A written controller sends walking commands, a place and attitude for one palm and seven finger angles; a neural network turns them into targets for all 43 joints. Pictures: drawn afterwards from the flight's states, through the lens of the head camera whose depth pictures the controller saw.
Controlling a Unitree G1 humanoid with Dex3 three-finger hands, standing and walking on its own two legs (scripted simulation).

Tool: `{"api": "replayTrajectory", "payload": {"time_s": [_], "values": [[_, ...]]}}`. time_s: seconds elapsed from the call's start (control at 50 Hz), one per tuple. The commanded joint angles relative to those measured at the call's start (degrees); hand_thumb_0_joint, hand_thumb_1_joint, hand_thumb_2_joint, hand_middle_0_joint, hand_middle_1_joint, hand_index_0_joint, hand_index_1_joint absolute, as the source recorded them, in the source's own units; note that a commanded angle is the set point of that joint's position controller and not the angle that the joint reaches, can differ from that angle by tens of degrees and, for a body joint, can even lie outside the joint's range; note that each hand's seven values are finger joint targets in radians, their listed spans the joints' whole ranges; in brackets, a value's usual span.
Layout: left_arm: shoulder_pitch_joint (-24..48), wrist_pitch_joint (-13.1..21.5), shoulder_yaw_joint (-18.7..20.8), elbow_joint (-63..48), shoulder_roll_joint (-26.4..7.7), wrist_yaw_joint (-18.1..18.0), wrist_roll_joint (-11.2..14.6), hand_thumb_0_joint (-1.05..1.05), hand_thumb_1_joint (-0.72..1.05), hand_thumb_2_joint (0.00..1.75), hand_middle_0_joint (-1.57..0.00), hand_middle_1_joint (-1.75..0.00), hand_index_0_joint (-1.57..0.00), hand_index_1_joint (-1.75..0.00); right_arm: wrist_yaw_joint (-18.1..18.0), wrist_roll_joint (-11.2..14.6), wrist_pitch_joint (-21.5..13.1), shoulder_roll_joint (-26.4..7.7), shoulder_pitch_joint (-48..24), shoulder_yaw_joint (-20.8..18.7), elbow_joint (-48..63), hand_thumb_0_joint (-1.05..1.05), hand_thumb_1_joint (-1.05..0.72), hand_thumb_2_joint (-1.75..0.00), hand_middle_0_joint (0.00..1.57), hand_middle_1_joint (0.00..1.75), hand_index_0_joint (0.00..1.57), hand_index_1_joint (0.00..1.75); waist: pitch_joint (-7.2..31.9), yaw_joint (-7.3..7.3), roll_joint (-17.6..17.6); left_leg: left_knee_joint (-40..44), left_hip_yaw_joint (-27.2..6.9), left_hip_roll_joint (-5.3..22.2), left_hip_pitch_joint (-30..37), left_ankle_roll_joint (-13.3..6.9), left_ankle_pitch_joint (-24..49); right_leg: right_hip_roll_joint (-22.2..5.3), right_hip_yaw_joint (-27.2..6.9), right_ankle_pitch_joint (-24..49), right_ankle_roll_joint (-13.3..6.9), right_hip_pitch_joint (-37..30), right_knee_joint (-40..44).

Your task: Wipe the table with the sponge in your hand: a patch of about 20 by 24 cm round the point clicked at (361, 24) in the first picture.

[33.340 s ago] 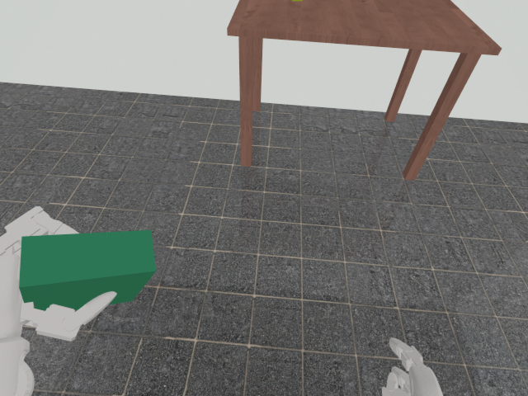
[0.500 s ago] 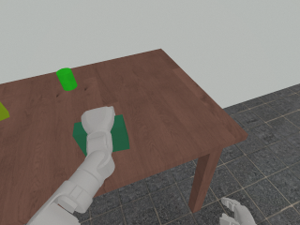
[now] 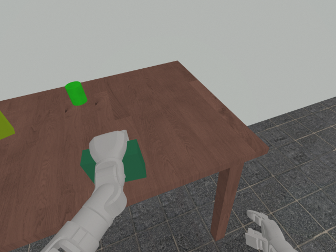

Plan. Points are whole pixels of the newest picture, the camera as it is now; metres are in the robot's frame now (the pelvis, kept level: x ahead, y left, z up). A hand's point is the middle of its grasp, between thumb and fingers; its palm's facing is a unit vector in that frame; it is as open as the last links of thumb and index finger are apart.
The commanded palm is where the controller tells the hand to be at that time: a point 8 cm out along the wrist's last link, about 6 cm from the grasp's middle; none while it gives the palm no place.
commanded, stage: slide back across to the middle lane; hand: left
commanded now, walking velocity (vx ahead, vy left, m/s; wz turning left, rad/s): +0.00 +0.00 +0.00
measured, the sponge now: (118, 168) +0.33 +0.18 +0.04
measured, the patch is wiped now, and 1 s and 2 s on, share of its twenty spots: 1.00 1.00 1.00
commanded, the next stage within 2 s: wipe forward along the middle lane in 0.66 s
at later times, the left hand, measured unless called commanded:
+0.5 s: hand (99, 165) +0.30 +0.21 +0.09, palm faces +0.07 -0.15 -0.99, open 9.3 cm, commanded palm +0.26 +0.22 +0.14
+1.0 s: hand (83, 168) +0.29 +0.25 +0.08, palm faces -0.01 -0.09 -1.00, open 9.3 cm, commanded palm +0.28 +0.26 +0.13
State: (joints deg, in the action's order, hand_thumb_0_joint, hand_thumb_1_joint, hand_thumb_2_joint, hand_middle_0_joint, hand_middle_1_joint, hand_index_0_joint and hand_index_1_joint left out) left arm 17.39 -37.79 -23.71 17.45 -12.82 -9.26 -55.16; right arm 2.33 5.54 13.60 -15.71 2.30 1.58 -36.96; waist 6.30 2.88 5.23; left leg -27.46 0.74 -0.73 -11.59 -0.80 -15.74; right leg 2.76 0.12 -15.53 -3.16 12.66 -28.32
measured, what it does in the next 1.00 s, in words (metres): stands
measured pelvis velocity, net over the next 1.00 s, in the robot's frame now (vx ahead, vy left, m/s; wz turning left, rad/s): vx -0.01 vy -0.01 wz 0.00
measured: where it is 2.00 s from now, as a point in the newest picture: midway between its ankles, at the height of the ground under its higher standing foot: outside the picture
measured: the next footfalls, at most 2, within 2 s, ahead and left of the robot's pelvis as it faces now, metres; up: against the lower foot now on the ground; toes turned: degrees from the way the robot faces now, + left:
none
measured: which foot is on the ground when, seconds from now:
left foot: down 0.00-1.00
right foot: down 0.00-1.00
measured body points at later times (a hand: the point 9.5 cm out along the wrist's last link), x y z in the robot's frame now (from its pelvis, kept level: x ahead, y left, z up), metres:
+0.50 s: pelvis +0.00 -0.01 +0.00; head -0.04 -0.05 +0.45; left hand +0.29 +0.21 +0.14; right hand +0.23 -0.23 -0.08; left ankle -0.01 +0.11 -0.74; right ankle -0.01 -0.09 -0.74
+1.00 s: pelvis -0.01 -0.01 +0.00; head -0.03 -0.05 +0.45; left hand +0.29 +0.25 +0.13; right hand +0.21 -0.23 -0.09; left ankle -0.01 +0.11 -0.74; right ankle -0.01 -0.09 -0.74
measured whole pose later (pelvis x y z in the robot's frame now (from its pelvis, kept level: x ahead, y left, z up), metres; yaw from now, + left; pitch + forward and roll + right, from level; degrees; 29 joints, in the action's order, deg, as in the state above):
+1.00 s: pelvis -0.01 -0.01 +0.00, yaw +0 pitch -2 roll +0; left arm 10.8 -27.9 -11.4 12.0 -22.5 -1.7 -53.7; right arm -3.4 4.3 7.9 -16.0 2.9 2.2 -38.8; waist 2.5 3.8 5.3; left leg -24.8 0.3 -0.3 -9.5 -0.4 -13.8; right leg 3.2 0.4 -13.5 -3.7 10.4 -25.5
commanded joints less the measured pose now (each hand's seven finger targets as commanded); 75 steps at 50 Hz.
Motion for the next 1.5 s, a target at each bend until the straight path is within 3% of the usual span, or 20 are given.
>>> {"api": "replayTrajectory", "payload": {"time_s": [0.0,0.04,0.08,0.14,0.18,0.24,0.28,0.34,0.38,0.44,0.54,0.6,0.74,0.78,1.14,1.18,1.34,1.38,1.44,1.48], "values": [[8.7,-1.2,1.7,-6.1,0.2,1.7,2.9,0.0,0.1,1.3,-1.2,-1.6,-1.2,-1.6,0.2,0.0,-3.5,-5.2,-14.0,-2.0,10.1,0.0,-0.9,-0.9,0.2,0.3,0.2,0.3,5.1,0.64,-11.6,2.7,0.2,-1.3,-1.1,-2.1,10.7,-0.5,-1.6,13.0,-0.7,-4.6,4.5],[7.7,-0.8,7.3,-8.8,-5.5,1.3,2.6,0.0,0.1,1.3,-1.2,-1.6,-1.2,-1.6,0.1,-0.2,-3.5,-5.4,-14.8,-2.1,10.1,0.0,-0.9,-0.9,0.2,0.3,0.2,0.3,6.8,2.01,-10.4,3.0,-0.2,-1.4,-0.9,-2.1,11.3,-0.3,-3.1,13.7,-1.0,-6.4,4.6],[8.1,-0.7,4.9,-10.6,-3.5,1.3,2.7,0.0,0.1,1.3,-1.2,-1.6,-1.2,-1.6,0.0,-0.2,-3.8,-5.0,-14.8,-1.9,10.3,0.0,-0.9,-0.9,0.2,0.3,0.2,0.3,7.2,1.39,-10.5,2.6,0.3,-1.5,-0.3,-2.3,12.5,-0.7,-2.4,16.2,-0.7,-7.3,3.9],[4.8,-0.6,10.5,-12.0,-9.4,1.6,2.0,0.0,0.1,1.3,-1.2,-1.6,-1.2,-1.6,-0.6,-0.4,-4.1,-5.3,-15.5,-1.6,10.2,0.0,-0.9,-0.9,0.2,0.3,0.2,0.3,6.4,2.48,-10.8,3.2,0.1,-1.7,-0.6,-2.2,12.3,-0.4,-4.4,16.3,-0.8,-8.2,4.7],[5.9,-0.8,8.2,-12.9,-8.0,2.0,1.3,0.0,0.1,1.3,-1.2,-1.6,-1.2,-1.6,-0.9,-0.3,-4.5,-5.0,-15.4,-1.4,10.2,0.0,-0.9,-0.9,0.2,0.3,0.2,0.3,5.8,1.75,-9.7,3.1,0.5,-1.8,-0.2,-2.2,12.6,-0.7,-4.0,16.4,-0.5,-8.0,4.4],[4.3,-0.3,13.3,-16.1,-13.7,2.5,0.5,0.0,0.1,1.3,-1.2,-1.6,-1.2,-1.6,-1.3,-0.7,-4.7,-5.3,-15.9,-1.5,10.5,0.0,-0.9,-0.9,0.2,0.3,0.2,0.3,7.1,3.03,-8.0,3.3,0.0,-2.0,0.5,-2.2,13.4,-0.4,-5.6,16.7,-0.9,-9.2,4.8],[4.1,0.0,11.6,-16.2,-12.1,2.9,0.8,0.0,0.1,1.3,-1.2,-1.6,-1.2,-1.6,-1.6,-0.6,-5.2,-5.0,-15.4,-1.2,10.4,0.0,-0.9,-0.9,0.2,0.3,0.2,0.3,5.8,2.17,-9.5,3.2,0.5,-1.9,0.3,-2.3,13.5,-0.6,-5.2,17.5,-0.5,-9.2,4.7],[3.0,0.9,16.5,-19.7,-17.6,3.3,0.4,0.0,0.1,1.3,-1.2,-1.6,-1.2,-1.6,-2.1,-1.0,-5.4,-5.4,-16.0,-1.2,10.4,0.0,-0.9,-0.9,0.2,0.3,0.2,0.3,6.8,3.15,-7.5,3.7,-0.1,-2.0,0.8,-2.1,14.0,-0.5,-6.9,18.1,-1.0,-10.4,4.9],[1.9,1.4,13.2,-21.0,-13.9,3.9,0.7,0.0,0.1,1.3,-1.2,-1.6,-1.2,-1.6,-2.2,-0.9,-5.9,-5.0,-15.6,-1.2,10.9,0.0,-0.9,-0.9,0.2,0.3,0.2,0.3,6.1,2.48,-7.6,3.7,0.2,-2.0,1.3,-2.3,14.5,-0.7,-5.6,18.4,-0.7,-10.1,4.9],[0.2,2.2,17.2,-22.4,-18.4,4.4,0.8,0.0,0.1,1.3,-1.2,-1.6,-1.2,-1.6,-2.6,-1.2,-6.3,-5.4,-15.8,-1.3,10.6,0.0,-0.9,-0.9,0.2,0.3,0.2,0.3,5.8,2.94,-6.8,4.1,-0.3,-2.0,1.6,-2.3,14.1,-0.5,-7.1,17.9,-0.9,-10.2,5.5],[1.4,3.9,18.5,-22.1,-20.4,5.4,0.3,0.0,0.1,1.3,-1.2,-1.6,-1.2,-1.6,-3.7,-1.4,-7.2,-5.8,-15.0,-1.4,10.0,0.0,-0.9,-0.9,0.2,0.3,0.2,0.3,5.2,2.4,-6.7,4.3,-0.5,-2.2,2.1,-2.5,12.9,-0.6,-7.4,15.4,-0.8,-9.1,6.6],[-0.6,5.5,16.8,-21.7,-17.7,5.8,1.1,0.0,0.1,1.3,-1.2,-1.6,-1.2,-1.6,-4.1,-1.3,-7.8,-5.7,-14.0,-1.5,10.1,0.0,-0.9,-0.9,0.2,0.3,0.2,0.3,4.6,2.17,-6.8,4.5,-0.4,-2.1,2.0,-2.6,13.0,-0.8,-5.8,15.4,-0.5,-9.0,6.6],[-0.4,8.3,22.2,-21.0,-23.4,5.4,0.8,0.0,0.1,1.3,-1.2,-1.6,-1.2,-1.6,-5.0,-1.8,-8.4,-6.2,-13.4,-1.7,9.4,0.0,-0.9,-0.9,0.2,0.3,0.2,0.3,5.3,2.94,-6.6,4.9,-0.9,-2.1,2.4,-2.5,12.5,-0.6,-6.8,14.0,-0.7,-9.2,7.3],[2.4,8.4,18.7,-19.1,-19.7,5.3,0.4,0.0,0.1,1.3,-1.2,-1.6,-1.2,-1.6,-5.2,-1.6,-8.5,-5.9,-12.7,-1.6,9.0,0.0,-0.9,-0.9,0.2,0.3,0.2,0.3,3.8,1.73,-7.0,4.9,-0.7,-1.9,1.8,-2.4,12.3,-0.7,-5.1,13.6,-0.6,-7.8,7.3],[14.3,16.2,21.9,-1.0,-23.7,5.2,0.2,0.0,0.1,1.3,-1.2,-1.6,-1.2,-1.6,-6.6,-1.5,-9.2,-7.5,-5.8,-2.5,6.6,0.0,-0.9,-0.9,0.2,0.3,0.2,0.3,6.8,0.44,-8.1,4.2,-1.4,-2.1,-1.5,-2.4,9.7,-0.6,-4.1,12.2,-0.6,-5.9,7.4],[16.7,16.5,17.5,0.5,-19.0,4.9,0.1,0.0,0.1,1.3,-1.2,-1.6,-1.2,-1.6,-6.5,-1.1,-9.2,-7.1,-5.0,-2.6,6.6,0.0,-0.9,-0.9,0.2,0.3,0.2,0.3,5.4,-0.81,-7.5,3.7,-0.9,-2.0,-1.7,-2.5,9.0,-0.8,-2.8,11.1,-0.2,-3.9,7.5],[23.0,18.6,20.9,9.5,-24.0,3.7,-0.8,0.0,0.1,1.3,-1.2,-1.6,-1.2,-1.6,-7.0,-1.1,-9.2,-8.0,-2.1,-2.9,4.9,0.0,-0.9,-0.9,0.2,0.3,0.2,0.3,5.7,-1.12,-9.3,3.5,-1.3,-1.9,-4.5,-2.5,5.9,-0.8,-3.0,7.0,-0.1,-1.7,7.7],[25.6,19.0,17.5,12.6,-20.7,3.5,-1.3,0.0,0.1,1.3,-1.2,-1.6,-1.2,-1.6,-6.9,-0.9,-9.1,-7.8,-0.9,-2.9,4.4,0.0,-0.9,-0.9,0.2,0.3,0.2,0.3,4.5,-2.38,-9.1,3.1,-1.1,-1.9,-5.2,-2.5,5.0,-0.9,-1.9,6.0,0.1,0.1,7.2],[28.0,20.1,22.1,14.5,-26.6,2.9,-1.6,0.0,0.1,1.3,-1.2,-1.6,-1.2,-1.6,-7.1,-1.1,-8.9,-8.3,-0.1,-3.1,4.1,0.0,-0.9,-0.9,0.2,0.3,0.2,0.3,7.7,-1.4,-8.2,2.9,-1.5,-1.9,-5.9,-2.5,5.2,-0.9,-3.1,6.1,-0.2,-1.4,7.2],[29.3,20.6,19.1,17.1,-23.4,2.7,-1.6,0.0,0.1,1.3,-1.2,-1.6,-1.2,-1.6,-7.0,-0.9,-8.8,-7.9,0.9,-3.0,4.0,0.0,-0.9,-0.9,0.2,0.3,0.2,0.3,6.2,-2.65,-8.5,2.5,-1.3,-1.9,-6.7,-2.5,4.7,-1.1,-2.1,6.0,0.1,-0.3,6.9]]}}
